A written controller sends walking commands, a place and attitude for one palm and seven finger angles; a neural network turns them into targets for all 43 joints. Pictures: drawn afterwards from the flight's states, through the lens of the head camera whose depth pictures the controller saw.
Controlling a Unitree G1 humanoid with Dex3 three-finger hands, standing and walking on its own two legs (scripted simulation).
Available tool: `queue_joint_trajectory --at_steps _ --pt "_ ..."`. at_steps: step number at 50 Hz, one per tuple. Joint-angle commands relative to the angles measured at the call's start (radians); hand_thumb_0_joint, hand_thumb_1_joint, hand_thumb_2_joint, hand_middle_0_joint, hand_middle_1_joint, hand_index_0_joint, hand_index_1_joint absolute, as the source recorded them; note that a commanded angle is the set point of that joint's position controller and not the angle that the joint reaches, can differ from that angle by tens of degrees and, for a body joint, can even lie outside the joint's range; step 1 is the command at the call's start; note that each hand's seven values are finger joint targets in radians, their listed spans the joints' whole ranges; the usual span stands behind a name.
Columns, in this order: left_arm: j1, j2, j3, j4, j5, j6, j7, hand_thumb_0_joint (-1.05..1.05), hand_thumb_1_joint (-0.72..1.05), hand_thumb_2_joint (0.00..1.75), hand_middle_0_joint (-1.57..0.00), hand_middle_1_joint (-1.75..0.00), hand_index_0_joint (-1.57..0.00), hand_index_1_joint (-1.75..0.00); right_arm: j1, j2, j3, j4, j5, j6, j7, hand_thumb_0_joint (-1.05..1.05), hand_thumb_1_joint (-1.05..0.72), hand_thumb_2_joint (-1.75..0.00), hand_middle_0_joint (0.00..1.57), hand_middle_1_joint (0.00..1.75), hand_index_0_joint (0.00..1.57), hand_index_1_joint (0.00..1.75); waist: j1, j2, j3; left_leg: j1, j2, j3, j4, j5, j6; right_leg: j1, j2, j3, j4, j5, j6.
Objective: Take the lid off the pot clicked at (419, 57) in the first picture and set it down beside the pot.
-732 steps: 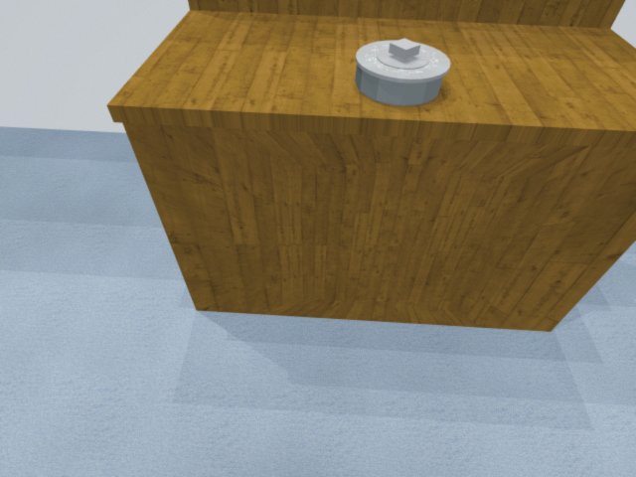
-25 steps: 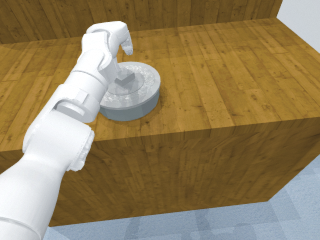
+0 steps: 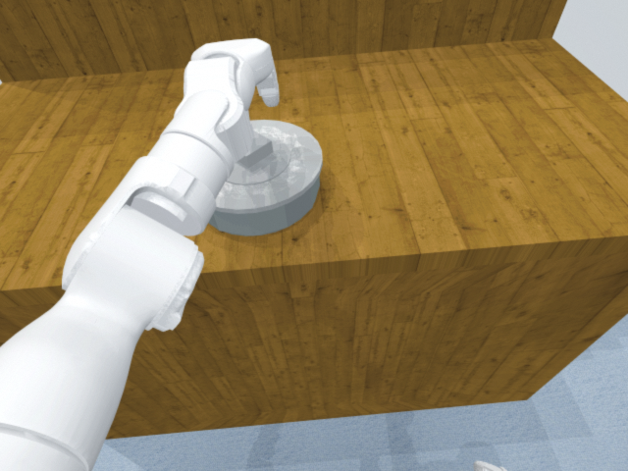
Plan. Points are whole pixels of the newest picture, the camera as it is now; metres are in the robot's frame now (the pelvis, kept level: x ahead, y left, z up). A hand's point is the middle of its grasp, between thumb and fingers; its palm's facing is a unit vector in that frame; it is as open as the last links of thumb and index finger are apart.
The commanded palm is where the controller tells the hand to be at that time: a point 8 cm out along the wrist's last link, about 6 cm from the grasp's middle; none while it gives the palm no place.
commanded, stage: lower the open fingers around the knob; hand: left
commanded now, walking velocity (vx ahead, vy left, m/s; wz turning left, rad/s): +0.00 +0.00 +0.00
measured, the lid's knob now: (249, 147) +0.52 +0.09 +0.15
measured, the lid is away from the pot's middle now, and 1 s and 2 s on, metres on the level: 0.00 0.00 0.00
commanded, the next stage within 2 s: close the fingers and squeeze the knob in 1.14 s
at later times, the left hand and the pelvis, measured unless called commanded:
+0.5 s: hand (237, 140) +0.47 +0.09 +0.19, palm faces -0.32 -0.08 -0.94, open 10.1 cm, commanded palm +0.46 +0.09 +0.24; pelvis +0.00 -0.01 +0.00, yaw +0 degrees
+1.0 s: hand (244, 146) +0.48 +0.08 +0.18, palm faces -0.36 -0.07 -0.93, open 10.1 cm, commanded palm +0.48 +0.08 +0.22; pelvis +0.00 +0.00 +0.00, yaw -1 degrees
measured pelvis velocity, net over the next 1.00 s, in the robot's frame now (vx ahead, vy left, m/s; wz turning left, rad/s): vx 0.00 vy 0.00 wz -0.01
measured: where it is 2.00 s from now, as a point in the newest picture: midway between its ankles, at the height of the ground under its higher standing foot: outside the picture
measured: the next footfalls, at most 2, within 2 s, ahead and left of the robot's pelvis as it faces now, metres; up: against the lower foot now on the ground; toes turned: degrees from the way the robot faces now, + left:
none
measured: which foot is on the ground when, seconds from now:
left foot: down 0.00-1.00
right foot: down 0.00-1.00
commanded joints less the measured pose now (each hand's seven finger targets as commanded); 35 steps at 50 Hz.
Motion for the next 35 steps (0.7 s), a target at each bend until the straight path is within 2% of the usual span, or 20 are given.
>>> queue_joint_trajectory --at_steps 1,5,7,8,10,12,13,15,18,19,21,22,23,24,26,27,28,30,33,35 --pt "-0.550 0.243 0.099 -0.119 0.028 0.013 0.024 0.00 -0.41 1.74 -0.88 -0.08 -0.88 -0.08 -0.010 -0.124 -0.032 -0.095 -0.006 -0.026 -0.020 0.00 -0.90 -0.90 0.20 0.30 0.20 0.30 -0.013 -0.160 -0.349 0.157 0.027 -0.072 -0.001 0.316 -0.014 0.136 0.047 0.018 -0.021 0.321 -0.046" --pt "-0.573 0.266 0.107 -0.170 0.028 0.006 0.009 0.00 -0.41 1.74 -0.88 -0.08 -0.88 -0.08 -0.011 -0.121 -0.033 -0.109 -0.009 -0.037 -0.026 0.00 -0.90 -0.90 0.20 0.30 0.20 0.30 -0.005 -0.159 -0.406 0.162 0.022 -0.064 0.005 0.357 -0.002 0.196 0.040 0.029 -0.016 0.387 -0.042" --pt "-0.503 0.234 0.083 -0.103 0.030 0.022 -0.003 0.00 -0.41 1.74 -0.88 -0.08 -0.88 -0.08 -0.006 -0.124 -0.033 -0.104 -0.005 -0.033 -0.025 0.00 -0.90 -0.90 0.20 0.30 0.20 0.30 -0.009 -0.173 -0.345 0.136 0.021 -0.059 0.006 0.344 -0.001 0.172 0.042 0.023 -0.019 0.382 -0.041" --pt "-0.498 0.217 0.076 -0.128 0.014 0.016 -0.008 0.00 -0.41 1.74 -0.88 -0.08 -0.88 -0.08 0.005 -0.130 -0.040 -0.107 -0.006 -0.030 -0.024 0.00 -0.90 -0.90 0.20 0.30 0.20 0.30 -0.012 -0.170 -0.351 0.143 0.023 -0.060 0.007 0.356 -0.001 0.174 0.043 0.021 -0.023 0.386 -0.041" --pt "-0.522 0.232 0.084 -0.172 0.016 0.005 -0.016 0.00 -0.41 1.74 -0.88 -0.08 -0.88 -0.08 -0.006 -0.123 -0.039 -0.116 -0.010 -0.040 -0.022 0.00 -0.90 -0.90 0.20 0.30 0.20 0.30 -0.006 -0.140 -0.386 0.174 0.021 -0.066 0.014 0.375 0.001 0.176 0.042 0.025 -0.016 0.389 -0.040" --pt "-0.521 0.228 0.071 -0.141 0.019 0.006 -0.022 0.00 -0.41 1.74 -0.88 -0.08 -0.88 -0.08 -0.001 -0.125 -0.038 -0.107 -0.007 -0.040 -0.026 0.00 -0.90 -0.90 0.20 0.30 0.20 0.30 -0.018 -0.157 -0.351 0.152 0.017 -0.061 0.010 0.321 0.004 0.162 0.044 0.023 -0.022 0.369 -0.039" --pt "-0.532 0.226 0.078 -0.191 -0.003 -0.005 -0.020 0.00 -0.41 1.74 -0.88 -0.08 -0.88 -0.08 0.006 -0.130 -0.046 -0.112 -0.009 -0.040 -0.027 0.00 -0.90 -0.90 0.20 0.30 0.20 0.30 -0.017 -0.137 -0.374 0.168 0.019 -0.064 0.013 0.342 0.004 0.172 0.043 0.020 -0.023 0.382 -0.041" --pt "-0.561 0.272 0.107 -0.216 0.017 -0.018 -0.019 0.00 -0.41 1.74 -0.88 -0.08 -0.88 -0.08 0.002 -0.122 -0.044 -0.111 -0.013 -0.054 -0.027 0.00 -0.90 -0.90 0.20 0.30 0.20 0.30 -0.009 -0.126 -0.422 0.193 0.018 -0.068 0.022 0.358 0.005 0.183 0.042 0.029 -0.014 0.390 -0.040" --pt "-0.503 0.229 0.079 -0.200 0.005 -0.023 -0.022 0.00 -0.41 1.74 -0.88 -0.08 -0.88 -0.08 0.011 -0.125 -0.053 -0.105 -0.013 -0.057 -0.025 0.00 -0.90 -0.90 0.20 0.30 0.20 0.30 -0.012 -0.117 -0.396 0.193 0.018 -0.067 0.033 0.394 0.005 0.170 0.043 0.025 -0.017 0.415 -0.041" --pt "-0.496 0.260 0.103 -0.185 0.015 -0.021 -0.021 0.00 -0.41 1.74 -0.88 -0.08 -0.88 -0.08 0.008 -0.123 -0.048 -0.101 -0.013 -0.055 -0.022 0.00 -0.90 -0.90 0.20 0.30 0.20 0.30 -0.007 -0.129 -0.389 0.182 0.017 -0.068 0.031 0.383 0.004 0.173 0.042 0.025 -0.014 0.406 -0.040" --pt "-0.447 0.199 0.054 -0.143 0.009 -0.009 -0.028 0.00 -0.41 1.74 -0.88 -0.08 -0.88 -0.08 0.002 -0.124 -0.046 -0.101 -0.006 -0.046 -0.021 0.00 -0.90 -0.90 0.20 0.30 0.20 0.30 -0.016 -0.154 -0.327 0.155 0.015 -0.063 0.024 0.345 0.006 0.145 0.044 0.019 -0.018 0.385 -0.039" --pt "-0.462 0.198 0.053 -0.161 0.006 -0.010 -0.028 0.00 -0.41 1.74 -0.88 -0.08 -0.88 -0.08 0.000 -0.126 -0.046 -0.100 -0.005 -0.044 -0.021 0.00 -0.90 -0.90 0.20 0.30 0.20 0.30 -0.020 -0.154 -0.326 0.159 0.017 -0.065 0.019 0.329 0.003 0.136 0.045 0.016 -0.018 0.371 -0.039" --pt "-0.480 0.160 0.028 -0.212 -0.019 -0.021 -0.028 0.00 -0.41 1.74 -0.88 -0.08 -0.88 -0.08 -0.005 -0.129 -0.051 -0.108 -0.006 -0.043 -0.020 0.00 -0.90 -0.90 0.20 0.30 0.20 0.30 -0.024 -0.102 -0.345 0.194 0.019 -0.071 0.027 0.364 0.001 0.121 0.043 0.014 -0.019 0.378 -0.043" --pt "-0.493 0.189 0.051 -0.207 -0.005 -0.023 -0.026 0.00 -0.41 1.74 -0.88 -0.08 -0.88 -0.08 -0.004 -0.122 -0.049 -0.101 -0.008 -0.044 -0.019 0.00 -0.90 -0.90 0.20 0.30 0.20 0.30 -0.021 -0.111 -0.363 0.209 0.021 -0.077 0.033 0.374 0.000 0.117 0.046 0.017 -0.013 0.370 -0.042" --pt "-0.445 0.180 0.042 -0.131 0.011 -0.008 -0.025 0.00 -0.41 1.74 -0.88 -0.08 -0.88 -0.08 -0.001 -0.124 -0.046 -0.091 -0.007 -0.033 -0.021 0.00 -0.90 -0.90 0.20 0.30 0.20 0.30 -0.026 -0.127 -0.313 0.177 0.019 -0.070 0.029 0.325 -0.001 0.095 0.049 0.013 -0.018 0.341 -0.044" --pt "-0.447 0.173 0.035 -0.118 0.009 -0.004 -0.023 0.00 -0.41 1.74 -0.88 -0.08 -0.88 -0.08 -0.001 -0.126 -0.043 -0.089 -0.004 -0.027 -0.022 0.00 -0.90 -0.90 0.20 0.30 0.20 0.30 -0.032 -0.146 -0.291 0.153 0.017 -0.070 0.020 0.286 -0.003 0.092 0.050 0.010 -0.019 0.324 -0.044" --pt "-0.459 0.161 0.033 -0.149 -0.008 -0.012 -0.019 0.00 -0.41 1.74 -0.88 -0.08 -0.88 -0.08 0.001 -0.132 -0.048 -0.090 -0.005 -0.023 -0.021 0.00 -0.90 -0.90 0.20 0.30 0.20 0.30 -0.032 -0.119 -0.310 0.164 0.020 -0.073 0.020 0.298 -0.006 0.093 0.048 0.008 -0.018 0.326 -0.048" --pt "-0.462 0.161 0.031 -0.133 0.004 -0.007 -0.015 0.00 -0.41 1.74 -0.88 -0.08 -0.88 -0.08 -0.003 -0.127 -0.043 -0.090 -0.005 -0.020 -0.023 0.00 -0.90 -0.90 0.20 0.30 0.20 0.30 -0.033 -0.123 -0.317 0.168 0.020 -0.074 0.023 0.295 -0.006 0.086 0.049 0.010 -0.012 0.320 -0.047" --pt "-0.435 0.141 0.027 -0.058 -0.007 0.007 -0.014 0.00 -0.41 1.74 -0.88 -0.08 -0.88 -0.08 0.013 -0.137 -0.044 -0.077 -0.006 -0.009 -0.030 0.00 -0.90 -0.90 0.20 0.30 0.20 0.30 -0.048 -0.167 -0.274 0.125 0.018 -0.068 0.021 0.236 -0.004 0.070 0.052 0.006 -0.018 0.303 -0.045" --pt "-0.441 0.182 0.047 -0.035 0.004 0.011 -0.010 0.00 -0.41 1.74 -0.88 -0.08 -0.88 -0.08 0.008 -0.140 -0.038 -0.078 -0.006 -0.007 -0.035 0.00 -0.90 -0.90 0.20 0.30 0.20 0.30 -0.047 -0.168 -0.284 0.106 0.018 -0.067 0.017 0.214 -0.005 0.079 0.052 0.008 -0.010 0.294 -0.045"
